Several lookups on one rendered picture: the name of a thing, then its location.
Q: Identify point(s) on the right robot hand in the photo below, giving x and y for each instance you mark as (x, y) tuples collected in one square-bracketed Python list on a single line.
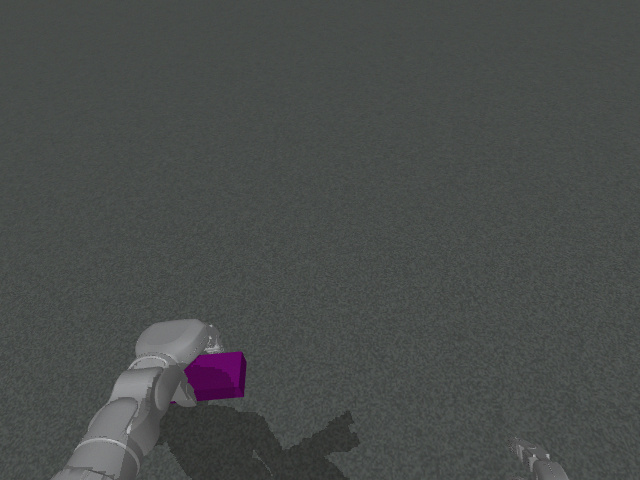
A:
[(536, 460)]

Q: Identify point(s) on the left robot arm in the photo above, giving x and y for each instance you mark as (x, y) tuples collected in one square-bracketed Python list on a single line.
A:
[(126, 428)]

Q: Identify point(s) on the small box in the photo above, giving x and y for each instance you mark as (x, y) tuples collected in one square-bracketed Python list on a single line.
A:
[(217, 376)]

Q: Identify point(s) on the left robot hand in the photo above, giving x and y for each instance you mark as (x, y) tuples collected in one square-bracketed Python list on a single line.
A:
[(182, 340)]

